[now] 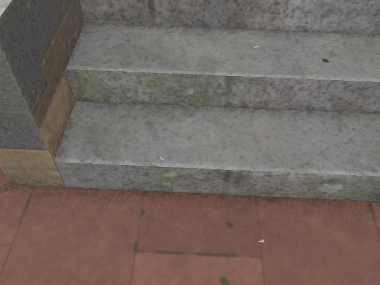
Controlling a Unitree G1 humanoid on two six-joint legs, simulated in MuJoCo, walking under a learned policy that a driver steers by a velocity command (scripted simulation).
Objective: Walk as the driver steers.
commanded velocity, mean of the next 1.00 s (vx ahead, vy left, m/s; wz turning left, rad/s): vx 0.23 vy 0.00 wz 0.00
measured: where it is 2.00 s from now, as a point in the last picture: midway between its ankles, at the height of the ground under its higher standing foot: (201, 216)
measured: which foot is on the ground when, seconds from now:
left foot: down 0.00-0.68, up 0.70-1.00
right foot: up 0.00-0.02, down 0.04-1.00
